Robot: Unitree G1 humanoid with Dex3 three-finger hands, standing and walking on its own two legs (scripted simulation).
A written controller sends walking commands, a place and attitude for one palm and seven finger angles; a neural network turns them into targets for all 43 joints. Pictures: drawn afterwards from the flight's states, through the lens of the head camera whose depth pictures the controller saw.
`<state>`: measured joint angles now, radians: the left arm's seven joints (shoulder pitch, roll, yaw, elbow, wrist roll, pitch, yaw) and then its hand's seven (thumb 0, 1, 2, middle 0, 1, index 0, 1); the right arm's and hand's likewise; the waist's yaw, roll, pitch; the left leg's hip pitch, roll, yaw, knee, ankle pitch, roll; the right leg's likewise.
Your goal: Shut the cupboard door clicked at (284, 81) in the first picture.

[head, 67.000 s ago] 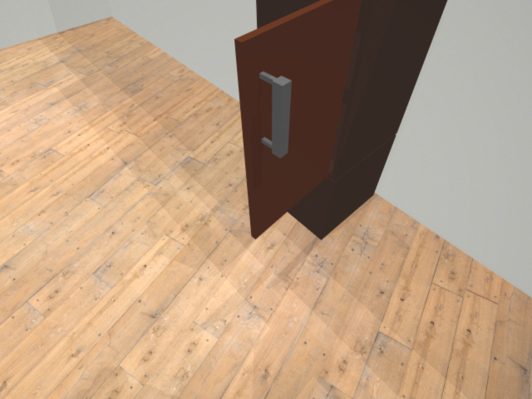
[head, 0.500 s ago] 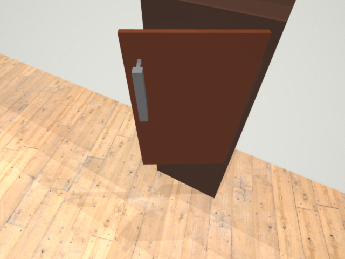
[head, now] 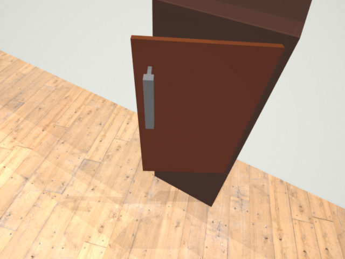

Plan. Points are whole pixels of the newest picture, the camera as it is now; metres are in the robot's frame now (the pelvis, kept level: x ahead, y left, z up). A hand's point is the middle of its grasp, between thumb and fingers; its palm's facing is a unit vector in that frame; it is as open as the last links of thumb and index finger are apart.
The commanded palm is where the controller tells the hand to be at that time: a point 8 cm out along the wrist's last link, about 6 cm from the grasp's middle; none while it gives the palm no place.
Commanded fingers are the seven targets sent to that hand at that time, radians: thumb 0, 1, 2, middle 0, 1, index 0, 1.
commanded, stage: shuffle to correct the standing spot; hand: left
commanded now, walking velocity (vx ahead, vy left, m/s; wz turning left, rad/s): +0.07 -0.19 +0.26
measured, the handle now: (149, 99) +0.49 +0.10 +0.10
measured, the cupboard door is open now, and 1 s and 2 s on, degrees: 29 29 29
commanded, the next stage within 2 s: come to a stop and stand still in 0.76 s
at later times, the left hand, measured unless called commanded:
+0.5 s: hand out of the picture -0.02 +0.10 -0.18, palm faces +0.09 -0.98 -0.17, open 7.4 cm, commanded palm none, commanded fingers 0.00 0.90 0.90 -0.20 -0.30 -0.20 -0.30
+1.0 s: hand out of the picture +0.14 +0.07 -0.17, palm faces +0.04 -0.97 -0.22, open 7.3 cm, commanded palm none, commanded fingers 0.00 0.90 0.90 -0.20 -0.30 -0.20 -0.30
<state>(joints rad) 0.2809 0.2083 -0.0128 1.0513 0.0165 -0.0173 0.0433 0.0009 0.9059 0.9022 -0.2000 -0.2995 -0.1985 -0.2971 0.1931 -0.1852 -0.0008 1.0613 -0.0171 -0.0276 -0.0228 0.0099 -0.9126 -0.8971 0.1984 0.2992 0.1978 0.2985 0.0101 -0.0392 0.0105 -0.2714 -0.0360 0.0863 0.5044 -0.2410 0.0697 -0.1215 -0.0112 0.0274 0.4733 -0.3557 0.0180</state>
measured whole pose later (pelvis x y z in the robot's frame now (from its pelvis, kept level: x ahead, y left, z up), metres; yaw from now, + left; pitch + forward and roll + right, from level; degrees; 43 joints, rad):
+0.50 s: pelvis +0.02 -0.06 +0.00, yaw +3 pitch +2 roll -1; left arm 0.38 0.15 0.02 1.05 0.04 -0.01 0.03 0.00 0.91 0.90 -0.20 -0.30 -0.20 -0.30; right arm 0.30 -0.15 -0.04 1.09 -0.03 0.03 -0.02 0.01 -0.91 -0.90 0.20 0.30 0.20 0.30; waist 0.01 -0.03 0.00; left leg -0.45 0.03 0.07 0.93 -0.44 0.03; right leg -0.18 0.03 -0.14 0.46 -0.32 -0.07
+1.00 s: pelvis +0.08 -0.14 +0.00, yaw +3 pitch +2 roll -1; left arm 0.18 0.21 0.06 0.98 0.02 0.02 0.00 0.01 0.92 0.90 -0.20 -0.30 -0.19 -0.30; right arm 0.33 -0.13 -0.04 1.07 -0.04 0.00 -0.04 0.01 -0.91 -0.90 0.20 0.30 0.20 0.30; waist -0.03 0.00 0.06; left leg -0.22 0.13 0.10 0.53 -0.33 -0.06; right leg -0.39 -0.07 -0.05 0.63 -0.23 0.04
